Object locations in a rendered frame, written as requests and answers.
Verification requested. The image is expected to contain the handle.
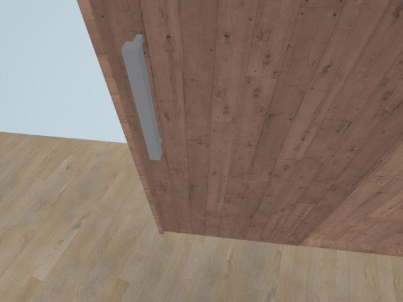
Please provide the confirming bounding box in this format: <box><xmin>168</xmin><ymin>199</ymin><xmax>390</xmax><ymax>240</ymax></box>
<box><xmin>121</xmin><ymin>34</ymin><xmax>162</xmax><ymax>160</ymax></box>

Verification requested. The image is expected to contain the wardrobe door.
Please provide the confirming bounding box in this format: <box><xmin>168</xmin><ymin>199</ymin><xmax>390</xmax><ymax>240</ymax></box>
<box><xmin>308</xmin><ymin>143</ymin><xmax>403</xmax><ymax>248</ymax></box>
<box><xmin>89</xmin><ymin>0</ymin><xmax>403</xmax><ymax>246</ymax></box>

